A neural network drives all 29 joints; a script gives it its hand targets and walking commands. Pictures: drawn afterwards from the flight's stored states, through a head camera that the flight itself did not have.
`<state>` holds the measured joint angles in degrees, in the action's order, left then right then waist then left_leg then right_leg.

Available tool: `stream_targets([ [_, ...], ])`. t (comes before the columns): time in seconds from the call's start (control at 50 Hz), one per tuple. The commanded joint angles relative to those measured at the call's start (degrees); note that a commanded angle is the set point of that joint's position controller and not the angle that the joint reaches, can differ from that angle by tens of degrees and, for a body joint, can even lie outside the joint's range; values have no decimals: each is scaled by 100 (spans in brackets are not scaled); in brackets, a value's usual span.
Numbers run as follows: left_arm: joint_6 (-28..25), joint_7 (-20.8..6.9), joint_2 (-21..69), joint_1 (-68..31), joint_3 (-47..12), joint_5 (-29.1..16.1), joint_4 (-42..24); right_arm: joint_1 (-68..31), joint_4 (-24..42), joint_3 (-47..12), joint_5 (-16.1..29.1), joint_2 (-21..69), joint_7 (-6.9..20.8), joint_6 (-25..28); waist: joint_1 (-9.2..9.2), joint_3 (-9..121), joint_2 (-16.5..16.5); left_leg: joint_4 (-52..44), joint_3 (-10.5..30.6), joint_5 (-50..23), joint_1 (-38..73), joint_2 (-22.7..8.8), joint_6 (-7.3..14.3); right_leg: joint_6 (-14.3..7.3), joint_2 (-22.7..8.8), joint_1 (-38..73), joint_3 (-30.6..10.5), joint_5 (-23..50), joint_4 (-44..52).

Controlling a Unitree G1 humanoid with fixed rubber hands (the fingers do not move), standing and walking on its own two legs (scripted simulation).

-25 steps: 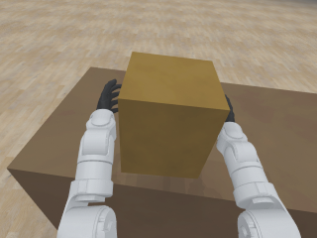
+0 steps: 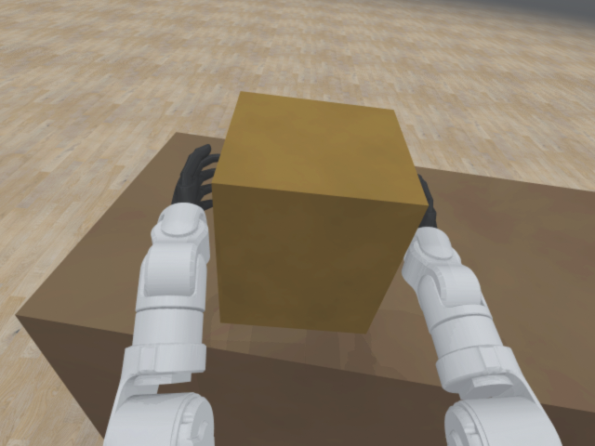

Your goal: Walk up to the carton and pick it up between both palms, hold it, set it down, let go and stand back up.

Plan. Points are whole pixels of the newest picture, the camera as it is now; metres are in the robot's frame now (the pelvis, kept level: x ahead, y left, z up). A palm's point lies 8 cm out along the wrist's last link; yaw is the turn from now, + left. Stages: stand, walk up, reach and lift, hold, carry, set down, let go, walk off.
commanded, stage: reach and lift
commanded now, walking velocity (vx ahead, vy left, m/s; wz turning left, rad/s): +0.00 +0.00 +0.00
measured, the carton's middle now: (305, 217) +0.39 -0.02 +0.15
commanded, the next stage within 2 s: hold in 0.18 s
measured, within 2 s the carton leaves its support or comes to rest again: neither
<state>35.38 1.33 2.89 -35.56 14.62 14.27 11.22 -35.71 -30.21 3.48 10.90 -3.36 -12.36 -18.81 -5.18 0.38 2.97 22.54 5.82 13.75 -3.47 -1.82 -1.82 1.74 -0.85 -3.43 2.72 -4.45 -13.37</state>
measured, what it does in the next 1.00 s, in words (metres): stands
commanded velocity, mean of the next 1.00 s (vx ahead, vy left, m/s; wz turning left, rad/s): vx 0.00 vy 0.00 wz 0.00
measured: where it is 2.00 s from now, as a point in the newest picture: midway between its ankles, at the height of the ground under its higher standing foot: outside the picture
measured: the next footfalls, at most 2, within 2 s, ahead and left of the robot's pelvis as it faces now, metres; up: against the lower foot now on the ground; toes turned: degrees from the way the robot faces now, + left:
none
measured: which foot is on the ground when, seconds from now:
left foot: down 0.00-1.00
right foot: down 0.00-1.00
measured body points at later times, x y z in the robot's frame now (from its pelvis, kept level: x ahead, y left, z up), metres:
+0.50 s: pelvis -0.01 +0.00 +0.00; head -0.05 +0.02 +0.45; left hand +0.38 +0.14 +0.20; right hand +0.37 -0.16 +0.18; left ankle -0.01 +0.14 -0.75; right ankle +0.04 -0.14 -0.75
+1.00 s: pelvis -0.01 +0.00 +0.00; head -0.05 +0.03 +0.45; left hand +0.38 +0.14 +0.20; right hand +0.37 -0.16 +0.18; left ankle -0.01 +0.14 -0.75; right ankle +0.04 -0.14 -0.75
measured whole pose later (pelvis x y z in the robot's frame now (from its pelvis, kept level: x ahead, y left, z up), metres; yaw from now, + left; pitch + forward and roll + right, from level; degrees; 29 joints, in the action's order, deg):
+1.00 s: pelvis -0.01 +0.00 +0.00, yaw +0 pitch -7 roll -2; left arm 39.9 0.0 3.8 -38.2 17.2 17.0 9.9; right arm -38.7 -30.5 2.5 11.6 -4.3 -12.9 -22.9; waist -4.2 -0.2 2.7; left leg 22.7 5.4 13.6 -1.9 -1.9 -1.9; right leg 1.6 -0.5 -2.2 1.8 -4.7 -14.2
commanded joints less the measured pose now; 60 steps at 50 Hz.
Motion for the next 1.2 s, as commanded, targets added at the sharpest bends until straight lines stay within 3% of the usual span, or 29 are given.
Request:
stream_targets([
  [0.0, -146, -915, 3666, -3493, -2879, -724, -219, -4886, 2052, -2176, 482, 3340, 762, 396, -130, 1899, -561, -349, -486, -1816, -36, 498, -272, -106, 560, 1381, 176, 559, -121],
  [0.02, -125, -917, 3621, -3311, -2914, -675, -438, -5064, 2441, -2317, 562, 3367, 774, 450, 29, 2271, -591, -299, -510, -1924, -94, 518, -284, -126, 588, 1518, 164, 685, -208],
  [0.1, -186, -758, 3834, -3678, -3327, -993, -713, -5269, 2624, -2542, 642, 3518, 784, 454, -90, 2835, -640, -138, -428, -2354, 186, 505, -282, -104, 602, 1440, 129, 1094, -257],
  [0.16, -89, -856, 3391, -3539, -2703, -669, -267, -5026, 2131, -2359, 615, 3443, 730, 235, 107, 2055, -323, -370, -521, -1637, -171, 563, -116, -19, 476, 1499, 65, 693, -156],
  [0.18, -52, -896, 3483, -3561, -2703, -708, -372, -5191, 2331, -2431, 631, 3516, 720, 282, 102, 2045, -181, -418, -538, -1555, -264, 573, -76, -2, 541, 1541, 63, 633, -142],
  [0.2, -21, -934, 3457, -3649, -2643, -663, -278, -5007, 2020, -2327, 549, 3524, 713, 221, 51, 1911, -322, -475, -528, -1366, -290, 568, -62, -6, 474, 1554, 69, 555, -124],
  [0.22, 9, -953, 3542, -3505, -2610, -631, -390, -5213, 2338, -2398, 581, 3577, 712, 263, 176, 2210, -274, -411, -578, -1543, -212, 543, -66, -28, 546, 1631, 77, 656, -180],
  [0.24, 9, -932, 3458, -3652, -2787, -746, -590, -5316, 2508, -2540, 685, 3661, 707, 248, 99, 2511, -256, -352, -558, -1694, -190, 601, -73, -7, 496, 1695, 48, 878, -224],
  [0.26, -1, -931, 3474, -3622, -2641, -705, -393, -5503, 2619, -2617, 673, 3688, 675, 227, 200, 2453, -105, -345, -573, -1649, -272, 620, -15, 35, 506, 1767, 30, 977, -205],
  [0.32, -32, -906, 3621, -3817, -2748, -732, -484, -5423, 2320, -2473, 646, 3719, 654, 203, 69, 2455, -241, -330, -531, -1554, -205, 570, -61, 2, 561, 1602, 61, 685, -236],
  [0.34, 12, -916, 3509, -3752, -2713, -711, -422, -5294, 2359, -2430, 669, 3676, 655, 213, 129, 2464, -416, -318, -550, -1617, -122, 571, -80, -17, 503, 1587, 76, 811, -226],
  [0.36, -4, -919, 3531, -3933, -2802, -788, -690, -5330, 2339, -2524, 661, 3777, 639, 190, 29, 2507, -254, -350, -580, -1578, -128, 605, -96, 13, 556, 1581, 91, 728, -248],
  [0.42, 54, -942, 3560, -3665, -2741, -799, -451, -5442, 2534, -2566, 746, 3742, 618, 155, 81, 2490, -255, -306, -529, -1768, -165, 622, -49, 27, 522, 1799, 47, 1029, -227],
  [0.5, 85, -975, 3518, -3745, -2703, -704, -485, -5295, 2279, -2434, 678, 3676, 623, 114, 35, 2261, -308, -376, -558, -1537, -103, 557, -89, -6, 533, 1597, 117, 597, -177],
  [0.52, 129, -1018, 3348, -3701, -2474, -574, -243, -5072, 1825, -2256, 600, 3545, 642, 36, 107, 1923, -332, -451, -581, -1310, -213, 553, -54, -15, 538, 1496, 72, 320, -105],
  [0.54, 108, -1048, 3473, -3929, -2665, -699, -396, -5286, 2122, -2245, 552, 3645, 655, 117, -3, 2085, -299, -471, -607, -1186, -337, 597, -77, -12, 546, 1542, 65, 297, -133],
  [0.6, 69, -1007, 3596, -4142, -2852, -768, -542, -5271, 2010, -2165, 589, 3646, 691, 164, -45, 2361, -671, -398, -551, -1417, -224, 546, -132, -45, 508, 1518, 55, 398, -220],
  [0.62, 83, -1035, 3505, -4084, -2766, -741, -427, -5194, 1836, -2131, 557, 3624, 698, 119, -117, 2122, -609, -406, -532, -1398, -238, 549, -133, -54, 488, 1529, 67, 468, -186],
  [0.64, 106, -1051, 3441, -3897, -2646, -698, -295, -5330, 2074, -2230, 634, 3590, 680, 155, 8, 2291, -584, -364, -570, -1602, -180, 575, -121, -67, 498, 1691, 79, 615, -228],
  [0.66, 91, -1058, 3515, -3937, -2720, -716, -344, -5332, 2039, -2167, 574, 3577, 656, 175, -113, 2244, -456, -378, -556, -1630, -115, 555, -135, -49, 539, 1598, 135, 600, -226],
  [0.72, 146, -1011, 3683, -3707, -2914, -790, -538, -5442, 2499, -2436, 790, 3540, 624, 183, -88, 2530, -578, -172, -538, -2275, 36, 583, -220, -61, 574, 1779, 111, 1029, -239],
  [0.76, 143, -1014, 3630, -3827, -2781, -737, -284, -5633, 2420, -2339, 686, 3528, 651, 160, 1, 2197, -437, -235, -553, -1879, -77, 554, -191, -94, 599, 1529, 149, 521, -176],
  [0.78, 137, -994, 3747, -3802, -2956, -790, -560, -5653, 2612, -2380, 735, 3561, 652, 220, -56, 2461, -620, -218, -502, -2006, -8, 512, -232, -108, 604, 1644, 135, 680, -216],
  [0.86, 150, -969, 3537, -3813, -2771, -679, -586, -5429, 2477, -2456, 734, 3551, 712, 135, 99, 2310, -399, -300, -525, -1862, -94, 532, -180, -65, 594, 1593, 102, 610, -198],
  [0.88, 148, -973, 3535, -3803, -2826, -705, -688, -5164, 2174, -2301, 685, 3507, 709, 85, -1, 2259, -527, -321, -510, -1738, -145, 513, -174, -101, 541, 1569, 106, 541, -190],
  [0.94, 149, -1007, 3485, -3832, -2667, -668, -376, -5375, 2180, -2355, 636, 3535, 670, 86, 85, 2066, -337, -408, -546, -1478, -191, 531, -96, -30, 547, 1533, 135, 416, -160],
  [1.0, 113, -1011, 3598, -3944, -2767, -704, -490, -5573, 2400, -2368, 664, 3627, 678, 164, 125, 2247, -444, -388, -565, -1552, -196, 522, -114, -49, 585, 1585, 120, 414, -202],
  [1.1, 131, -989, 3440, -3814, -2625, -657, -247, -5478, 2194, -2282, 586, 3605, 666, 136, 52, 2202, -422, -390, -573, -1473, -195, 583, -75, -22, 513, 1584, 108, 502, -172],
  [1.18, 100, -1020, 3500, -3827, -2812, -779, -607, -5403, 2364, -2424, 751, 3662, 602, 137, -21, 2457, -523, -264, -596, -2036, -32, 580, -160, -24, 526, 1729, 104, 945, -223],
])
